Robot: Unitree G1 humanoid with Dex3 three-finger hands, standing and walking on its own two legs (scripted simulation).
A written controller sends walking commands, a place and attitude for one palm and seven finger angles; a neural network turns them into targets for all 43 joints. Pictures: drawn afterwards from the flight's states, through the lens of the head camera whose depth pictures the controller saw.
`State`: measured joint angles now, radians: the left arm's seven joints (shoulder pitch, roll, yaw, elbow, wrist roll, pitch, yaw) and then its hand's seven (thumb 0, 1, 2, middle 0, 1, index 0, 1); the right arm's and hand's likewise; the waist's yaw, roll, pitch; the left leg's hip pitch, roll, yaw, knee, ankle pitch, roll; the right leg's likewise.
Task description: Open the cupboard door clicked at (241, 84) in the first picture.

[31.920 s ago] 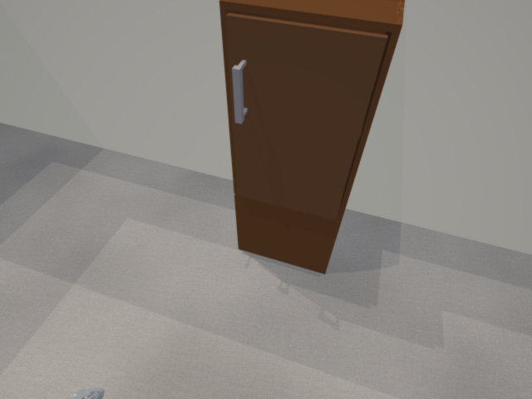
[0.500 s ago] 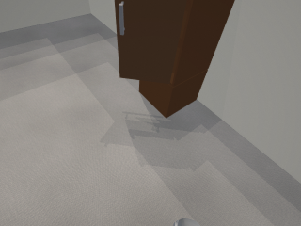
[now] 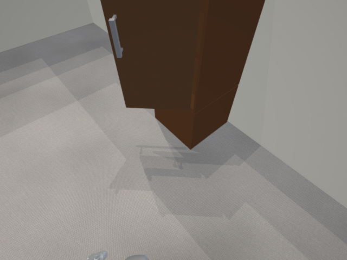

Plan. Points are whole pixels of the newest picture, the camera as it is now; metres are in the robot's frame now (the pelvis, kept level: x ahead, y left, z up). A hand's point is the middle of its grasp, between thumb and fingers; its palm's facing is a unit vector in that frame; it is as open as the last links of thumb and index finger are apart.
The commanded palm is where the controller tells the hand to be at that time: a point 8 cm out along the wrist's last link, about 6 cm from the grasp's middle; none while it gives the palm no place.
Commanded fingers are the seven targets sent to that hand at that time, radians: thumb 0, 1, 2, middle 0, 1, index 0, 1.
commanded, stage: take the last steps up to it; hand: left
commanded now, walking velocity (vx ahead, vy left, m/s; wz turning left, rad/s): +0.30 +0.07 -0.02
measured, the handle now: (117, 36) +0.88 +0.23 +0.06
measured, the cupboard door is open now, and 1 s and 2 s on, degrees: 46 46 46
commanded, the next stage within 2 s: come to a stop and stand still in 0.54 s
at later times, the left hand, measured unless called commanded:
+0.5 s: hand out of the picture +0.15 +0.25 -0.18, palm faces +0.05 -0.99 -0.14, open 7.4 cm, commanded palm none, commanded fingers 0.00 0.90 0.90 -0.20 -0.30 -0.20 -0.30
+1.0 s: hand (105, 177) +0.38 +0.23 -0.17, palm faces -0.07 -0.97 -0.22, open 7.4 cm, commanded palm none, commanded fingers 0.00 0.90 0.90 -0.20 -0.30 -0.20 -0.30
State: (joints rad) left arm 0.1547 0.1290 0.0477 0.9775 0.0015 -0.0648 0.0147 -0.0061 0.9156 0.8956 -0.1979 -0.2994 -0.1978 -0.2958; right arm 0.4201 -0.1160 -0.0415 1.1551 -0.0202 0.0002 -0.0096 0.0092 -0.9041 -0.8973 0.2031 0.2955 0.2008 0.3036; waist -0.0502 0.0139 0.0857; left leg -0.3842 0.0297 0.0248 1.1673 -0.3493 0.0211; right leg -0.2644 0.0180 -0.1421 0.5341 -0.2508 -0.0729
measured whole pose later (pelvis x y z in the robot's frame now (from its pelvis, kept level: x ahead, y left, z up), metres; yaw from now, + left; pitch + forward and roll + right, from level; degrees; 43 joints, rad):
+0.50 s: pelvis +0.19 +0.08 +0.00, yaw -3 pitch -1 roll +0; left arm 0.34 0.16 0.05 1.12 0.02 -0.01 0.00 0.01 0.91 0.90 -0.20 -0.30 -0.19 -0.30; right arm 0.13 -0.13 -0.02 0.99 -0.03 -0.06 -0.01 0.00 -0.91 -0.90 0.20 0.30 0.20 0.30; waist 0.05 -0.05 0.07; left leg -0.27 0.00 0.15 0.49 -0.21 0.06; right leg -0.43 -0.08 -0.05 1.14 -0.39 -0.01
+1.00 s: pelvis +0.27 +0.06 +0.00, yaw -3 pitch +0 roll +1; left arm 0.11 0.17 0.02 1.00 0.01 0.02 0.03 0.00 0.91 0.90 -0.20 -0.30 -0.20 -0.30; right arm 0.31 -0.12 -0.03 1.10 -0.01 0.04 -0.03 0.00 -0.91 -0.90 0.20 0.30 0.20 0.30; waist -0.04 -0.01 0.07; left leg -0.17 0.00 0.13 0.54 -0.36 0.02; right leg -0.33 -0.05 -0.07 0.61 -0.27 -0.01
